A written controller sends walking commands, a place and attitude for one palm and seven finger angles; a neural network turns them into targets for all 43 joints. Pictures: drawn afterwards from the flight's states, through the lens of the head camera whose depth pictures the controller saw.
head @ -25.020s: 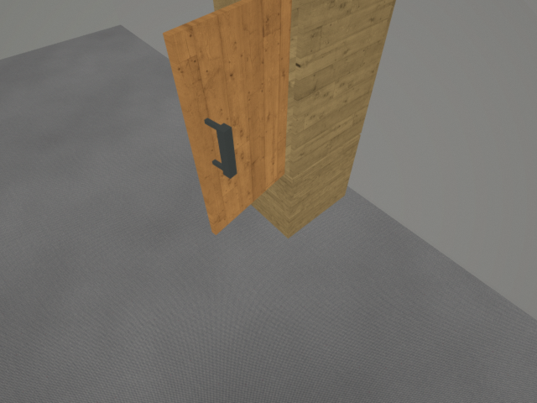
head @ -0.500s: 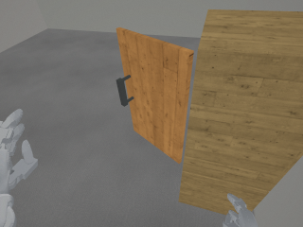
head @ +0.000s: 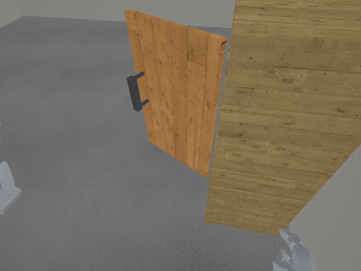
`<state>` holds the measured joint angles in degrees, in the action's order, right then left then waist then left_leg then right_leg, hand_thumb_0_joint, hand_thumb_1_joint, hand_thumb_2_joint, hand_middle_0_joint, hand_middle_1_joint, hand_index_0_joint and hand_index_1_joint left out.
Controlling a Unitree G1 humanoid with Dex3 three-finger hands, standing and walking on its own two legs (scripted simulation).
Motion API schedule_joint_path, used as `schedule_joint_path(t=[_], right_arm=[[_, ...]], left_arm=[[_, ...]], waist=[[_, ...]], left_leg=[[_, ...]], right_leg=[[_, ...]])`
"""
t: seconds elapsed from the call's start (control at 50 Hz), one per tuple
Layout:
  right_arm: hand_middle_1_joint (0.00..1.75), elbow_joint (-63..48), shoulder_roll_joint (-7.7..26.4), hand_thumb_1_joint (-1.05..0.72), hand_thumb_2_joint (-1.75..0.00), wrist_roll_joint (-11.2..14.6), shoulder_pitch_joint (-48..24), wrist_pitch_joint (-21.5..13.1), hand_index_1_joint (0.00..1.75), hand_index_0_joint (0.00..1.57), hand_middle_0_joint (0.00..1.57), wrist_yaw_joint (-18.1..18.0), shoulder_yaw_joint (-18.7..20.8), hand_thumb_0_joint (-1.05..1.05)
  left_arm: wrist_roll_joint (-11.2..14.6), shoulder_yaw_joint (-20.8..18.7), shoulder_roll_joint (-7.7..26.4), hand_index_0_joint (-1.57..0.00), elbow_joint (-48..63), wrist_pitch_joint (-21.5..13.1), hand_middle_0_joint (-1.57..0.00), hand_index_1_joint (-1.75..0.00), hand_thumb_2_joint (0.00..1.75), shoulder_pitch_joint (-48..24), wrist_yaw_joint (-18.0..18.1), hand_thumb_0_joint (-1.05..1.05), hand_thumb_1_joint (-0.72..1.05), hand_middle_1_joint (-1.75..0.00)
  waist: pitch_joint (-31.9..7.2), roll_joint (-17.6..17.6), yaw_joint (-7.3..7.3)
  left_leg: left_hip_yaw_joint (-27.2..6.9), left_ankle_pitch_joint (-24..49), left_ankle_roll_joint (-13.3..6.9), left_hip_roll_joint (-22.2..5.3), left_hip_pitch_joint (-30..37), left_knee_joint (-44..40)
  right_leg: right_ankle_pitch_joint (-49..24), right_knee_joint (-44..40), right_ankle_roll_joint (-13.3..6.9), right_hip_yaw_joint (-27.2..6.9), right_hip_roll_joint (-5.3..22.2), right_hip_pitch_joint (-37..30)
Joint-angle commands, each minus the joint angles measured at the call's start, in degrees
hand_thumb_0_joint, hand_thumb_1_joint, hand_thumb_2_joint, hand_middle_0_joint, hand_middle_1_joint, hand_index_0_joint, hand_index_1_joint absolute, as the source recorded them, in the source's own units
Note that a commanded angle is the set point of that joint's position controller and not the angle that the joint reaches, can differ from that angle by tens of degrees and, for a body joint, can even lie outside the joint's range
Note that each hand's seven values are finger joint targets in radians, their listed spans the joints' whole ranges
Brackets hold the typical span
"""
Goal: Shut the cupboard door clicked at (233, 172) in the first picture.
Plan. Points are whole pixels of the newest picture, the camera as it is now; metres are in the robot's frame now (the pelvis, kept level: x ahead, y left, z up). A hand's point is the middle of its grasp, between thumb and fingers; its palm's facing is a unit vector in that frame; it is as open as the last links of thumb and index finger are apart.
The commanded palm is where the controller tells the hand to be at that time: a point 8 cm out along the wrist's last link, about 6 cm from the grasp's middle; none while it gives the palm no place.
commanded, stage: step back with the hand held close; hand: left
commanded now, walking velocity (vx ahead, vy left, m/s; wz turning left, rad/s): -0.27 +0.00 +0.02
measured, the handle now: (139, 91) +0.71 +0.19 +0.00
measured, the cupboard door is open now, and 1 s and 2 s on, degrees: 63 63 63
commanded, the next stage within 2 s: stop stepping back and stand still in 1.68 s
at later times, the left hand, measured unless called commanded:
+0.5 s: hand (1, 214) +0.16 +0.27 +0.18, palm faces +0.49 -0.74 -0.46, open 7.4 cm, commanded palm +0.10 +0.30 +0.19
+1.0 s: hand out of the picture +0.14 +0.26 +0.18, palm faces +0.49 -0.75 -0.45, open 7.4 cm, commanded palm +0.07 +0.30 +0.19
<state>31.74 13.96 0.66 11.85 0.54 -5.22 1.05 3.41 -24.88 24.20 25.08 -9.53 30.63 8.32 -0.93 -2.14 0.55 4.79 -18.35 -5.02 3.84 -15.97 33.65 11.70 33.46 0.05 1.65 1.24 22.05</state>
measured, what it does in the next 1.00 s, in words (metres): shifts its weight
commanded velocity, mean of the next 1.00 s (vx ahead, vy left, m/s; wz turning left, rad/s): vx -0.36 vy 0.00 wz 0.02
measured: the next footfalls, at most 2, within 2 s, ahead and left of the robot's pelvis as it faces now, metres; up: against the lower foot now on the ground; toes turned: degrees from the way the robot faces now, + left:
right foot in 1.64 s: -0.20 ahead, -0.10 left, +0.00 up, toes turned +0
left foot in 1.96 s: -0.14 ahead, +0.11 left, +0.00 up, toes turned +2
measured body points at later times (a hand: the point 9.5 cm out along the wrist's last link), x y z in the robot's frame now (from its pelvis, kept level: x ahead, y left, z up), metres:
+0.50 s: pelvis -0.04 +0.00 -0.02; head -0.04 +0.01 +0.43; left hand +0.13 +0.30 +0.20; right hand +0.10 -0.26 -0.09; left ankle +0.00 +0.06 -0.73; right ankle +0.06 -0.12 -0.73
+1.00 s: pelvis -0.06 +0.00 -0.02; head -0.05 +0.01 +0.43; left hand +0.11 +0.29 +0.21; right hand +0.09 -0.25 -0.09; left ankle +0.00 +0.06 -0.73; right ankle +0.06 -0.12 -0.73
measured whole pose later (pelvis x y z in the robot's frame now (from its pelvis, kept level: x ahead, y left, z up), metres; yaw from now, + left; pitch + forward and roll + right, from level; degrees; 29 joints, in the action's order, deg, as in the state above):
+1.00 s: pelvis -0.06 +0.00 -0.02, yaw +1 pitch +0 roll -1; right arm 33.1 12.8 -0.5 14.1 -2.9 -3.9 0.2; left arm -0.4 -27.4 23.3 30.5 -15.4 28.3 9.8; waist -0.2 1.1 1.9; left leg 4.6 -17.7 -5.2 2.4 -26.3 42.4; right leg 8.0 37.0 -0.1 2.5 0.5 29.6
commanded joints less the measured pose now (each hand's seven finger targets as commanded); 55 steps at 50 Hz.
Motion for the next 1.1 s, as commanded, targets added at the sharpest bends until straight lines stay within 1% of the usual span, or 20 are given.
schedule_joint_path(t=[0.0, 0.06, 0.14, 0.16, 0.24, 0.26, 0.3, 0.44, 0.54, 0.56, 0.62, 0.74, 0.76, 0.8, 0.86, 0.92, 0.96, 1.0, 1.04, 1.08], right_arm=[[0.30, -9.7, 7.5, -0.90, -0.90, 0.1, -5.1, -2.9, 0.30, 0.20, 0.20, -0.7, 2.3, 0.00], [0.30, -9.8, 7.9, -0.90, -0.90, -0.1, -5.2, -3.6, 0.30, 0.20, 0.20, -1.0, 2.2, 0.00], [0.30, -9.8, 7.7, -0.90, -0.90, -0.1, -3.9, -4.6, 0.30, 0.20, 0.20, -0.7, 2.2, 0.00], [0.30, -9.7, 8.1, -0.90, -0.90, -0.3, -4.0, -4.9, 0.30, 0.20, 0.20, -0.6, 2.3, 0.00], [0.30, -9.4, 7.7, -0.90, -0.90, -0.5, -3.2, -6.0, 0.30, 0.20, 0.20, -0.2, 2.1, 0.00], [0.30, -9.2, 8.0, -0.90, -0.90, -0.6, -3.2, -6.3, 0.30, 0.20, 0.20, -0.2, 2.2, 0.00], [0.30, -9.1, 7.6, -0.90, -0.90, -0.6, -2.8, -6.7, 0.30, 0.20, 0.20, -0.1, 2.0, 0.00], [0.30, -8.5, 7.6, -0.90, -0.90, -0.5, -2.4, -6.8, 0.30, 0.20, 0.20, 0.5, 2.4, 0.00], [0.30, -8.3, 7.6, -0.90, -0.90, -0.7, -2.7, -6.8, 0.30, 0.20, 0.20, 0.5, 2.6, 0.00], [0.30, -8.3, 7.8, -0.90, -0.90, -0.9, -3.0, -6.9, 0.30, 0.20, 0.20, 0.4, 2.6, 0.00], [0.30, -8.0, 7.3, -0.90, -0.90, -1.0, -2.7, -6.9, 0.30, 0.20, 0.20, 0.4, 2.6, 0.00], [0.30, -7.9, 7.2, -0.90, -0.90, -1.0, -2.2, -6.5, 0.30, 0.20, 0.20, 0.5, 2.6, 0.00], [0.30, -7.8, 7.2, -0.90, -0.90, -1.0, -2.6, -6.5, 0.30, 0.20, 0.20, 0.5, 2.8, 0.00], [0.30, -7.7, 6.6, -0.90, -0.90, -0.9, -2.3, -6.3, 0.30, 0.20, 0.20, 0.7, 2.6, 0.00], [0.30, -7.5, 6.7, -0.90, -0.90, -1.0, -2.5, -6.0, 0.30, 0.20, 0.20, 1.1, 2.6, 0.00], [0.30, -7.4, 6.7, -0.90, -0.90, -0.9, -2.1, -5.9, 0.30, 0.20, 0.20, 0.9, 2.4, 0.00], [0.30, -7.6, 7.2, -0.90, -0.90, -0.8, -3.1, -6.3, 0.30, 0.20, 0.20, 0.4, 2.5, 0.00], [0.30, -7.6, 7.5, -0.90, -0.90, -1.0, -3.2, -6.8, 0.30, 0.20, 0.20, 0.0, 3.0, 0.00], [0.30, -7.8, 7.4, -0.90, -0.90, -1.2, -3.1, -7.2, 0.30, 0.20, 0.20, -0.2, 3.3, 0.00], [0.30, -7.0, 7.0, -0.90, -0.90, -1.6, -3.2, -7.6, 0.30, 0.20, 0.20, -0.2, 3.2, 0.00]], left_arm=[[-1.1, -7.2, 9.3, -0.20, 10.5, -3.7, -0.20, -0.30, 0.90, -2.5, 1.7, 0.00, 0.90, -0.30], [-2.4, -8.3, 10.3, -0.20, 10.5, -4.4, -0.20, -0.30, 0.90, -5.5, 1.9, 0.00, 0.90, -0.30], [-3.2, -7.1, 9.0, -0.20, 11.5, -5.3, -0.20, -0.30, 0.90, -8.0, 2.0, 0.00, 0.90, -0.30], [-3.5, -8.3, 10.4, -0.20, 12.8, -5.7, -0.20, -0.30, 0.90, -8.8, 2.1, 0.00, 0.90, -0.30], [-3.5, -7.6, 9.3, -0.20, 14.2, -6.6, -0.20, -0.30, 0.90, -8.6, 2.3, 0.00, 0.90, -0.30], [-3.7, -9.0, 10.5, -0.20, 14.3, -7.0, -0.20, -0.30, 0.90, -8.4, 2.4, 0.00, 0.90, -0.30], [-3.5, -8.3, 9.4, -0.20, 14.0, -7.4, -0.20, -0.30, 0.90, -7.5, 2.4, 0.00, 0.90, -0.30], [-3.4, -9.0, 9.4, -0.20, 12.5, -8.2, -0.20, -0.30, 0.90, -5.9, 2.2, 0.00, 0.90, -0.30], [-3.5, -9.8, 9.7, -0.20, 14.2, -8.7, -0.20, -0.30, 0.90, -5.4, 2.2, 0.00, 0.90, -0.30], [-3.7, -10.5, 10.6, -0.20, 14.8, -8.8, -0.20, -0.30, 0.90, -5.9, 2.2, 0.00, 0.90, -0.30], [-3.6, -10.0, 9.8, -0.20, 15.6, -8.9, -0.20, -0.30, 0.90, -5.6, 2.1, 0.00, 0.90, -0.30], [-4.0, -9.7, 9.3, -0.20, 14.6, -8.5, -0.20, -0.30, 0.90, -6.9, 2.1, 0.00, 0.90, -0.30], [-4.1, -10.2, 9.9, -0.20, 15.0, -8.7, -0.20, -0.30, 0.90, -7.6, 2.0, 0.00, 0.90, -0.30], [-3.9, -9.5, 9.4, -0.20, 14.3, -8.6, -0.20, -0.30, 0.90, -6.8, 2.2, 0.00, 0.90, -0.30], [-3.6, -10.0, 10.6, -0.20, 15.8, -8.6, -0.20, -0.30, 0.90, -6.5, 2.6, 0.00, 0.90, -0.30], [-3.4, -9.4, 9.9, -0.20, 16.2, -8.8, -0.20, -0.30, 0.90, -4.6, 2.9, 0.00, 0.90, -0.30], [-3.7, -10.2, 10.1, -0.20, 17.0, -9.1, -0.20, -0.30, 0.90, -5.1, 2.9, 0.00, 0.90, -0.30], [-3.9, -10.3, 9.2, -0.20, 15.7, -8.9, -0.20, -0.30, 0.90, -4.4, 2.5, 0.00, 0.90, -0.30], [-3.7, -10.3, 9.2, -0.20, 15.0, -8.7, -0.20, -0.30, 0.90, -4.3, 2.0, 0.00, 0.90, -0.30], [-3.4, -9.0, 8.1, -0.20, 14.9, -8.8, -0.20, -0.30, 0.90, -5.0, 1.5, 0.00, 0.90, -0.30]], waist=[[-3.4, -0.5, -0.31], [-1.6, -1.8, -0.33], [-0.9, -1.3, 0.20], [-1.4, -1.4, 0.05], [-1.1, -1.5, 0.39], [-1.6, -2.3, 0.22], [-1.6, -1.8, 0.27], [-2.1, 0.4, 0.34], [-3.7, -1.0, 0.29], [-3.7, -2.8, 0.26], [-4.6, -1.8, 0.34], [-3.0, -0.2, 0.55], [-3.1, -0.3, 0.53], [-2.8, 3.0, 0.63], [-3.7, 2.8, 0.80], [-5.0, 0.8, 1.09], [-5.1, -5.0, 0.72], [-5.1, -7.3, 0.31], [-3.0, -5.9, 0.29], [-3.1, -3.4, 0.25]], left_leg=[[-14.0, -5.6, 0.8, -12.3, -21.0, -14.3], [-15.0, -18.4, -1.2, -12.9, -30.0, -16.7], [-14.1, -23.2, -1.8, -11.8, -33.1, -14.3], [-14.6, -23.4, -1.8, -11.6, -33.2, -14.1], [-14.2, -23.4, -1.4, -10.9, -32.2, -12.4], [-15.0, -23.1, -1.4, -11.2, -32.3, -13.4], [-15.0, -22.0, -1.2, -11.5, -32.9, -13.4], [-14.8, -20.3, -1.0, -11.3, -34.9, -11.5], [-16.0, -20.2, -1.6, -12.9, -37.0, -13.2], [-16.4, -20.3, -1.6, -13.2, -37.4, -13.8], [-16.3, -18.8, -1.6, -13.6, -38.0, -13.1], [-15.1, -25.0, -1.2, -11.7, -39.8, -10.3], [-15.3, -25.2, -1.1, -11.2, -38.8, -9.7], [-14.7, -23.5, -0.4, -10.1, -35.6, -7.0], [-14.4, -20.3, 0.2, -9.1, -29.7, -5.7], [-15.3, -20.0, -0.3, -10.4, -29.3, -9.7], [-18.5, -23.7, -1.9, -14.2, -36.2, -16.5], [-20.3, -25.7, -2.9, -18.3, -40.2, -19.8], [-21.0, -21.7, -3.1, -19.2, -39.5, -19.1], [-19.6, -12.6, -2.3, -18.4, -33.8, -16.7]], right_leg=[[-8.2, 2.9, -0.7, -7.4, 2.5, -19.0], [-5.6, 5.0, 0.0, -7.1, 1.3, -23.6], [-3.3, 5.2, -0.5, -8.8, 1.8, -23.6], [-3.0, 4.9, -0.6, -9.1, 1.9, -24.1], [-1.0, 4.4, -1.2, -10.1, 2.4, -21.2], [-1.8, 5.0, -1.1, -9.5, 2.0, -22.0], [-3.3, 6.2, -1.0, -8.9, 1.6, -22.6], [-7.3, 6.7, -1.6, -10.7, 2.3, -23.2], [-9.9, 10.1, -1.0, -9.3, 1.1, -25.6], [-10.3, 10.9, -1.0, -9.0, 0.7, -25.9], [-12.5, 12.1, -0.9, -8.8, 0.7, -26.9], [-6.6, 8.6, -2.0, -13.1, 2.7, -24.5], [-5.5, 7.1, -2.3, -14.2, 3.3, -23.4], [-1.6, 2.9, -3.2, -16.3, 5.4, -19.2], [1.8, -1.4, -4.0, -17.0, 6.9, -14.0], [1.0, 0.8, -2.5, -12.5, 4.1, -15.3], [-3.3, 9.3, -0.8, -7.7, 0.0, -22.7], [-7.0, 15.9, 0.4, -5.1, -3.2, -27.2], [-7.1, 16.7, 0.6, -5.3, -4.6, -25.8], [-6.7, 14.4, 0.2, -6.4, -4.3, -22.4]])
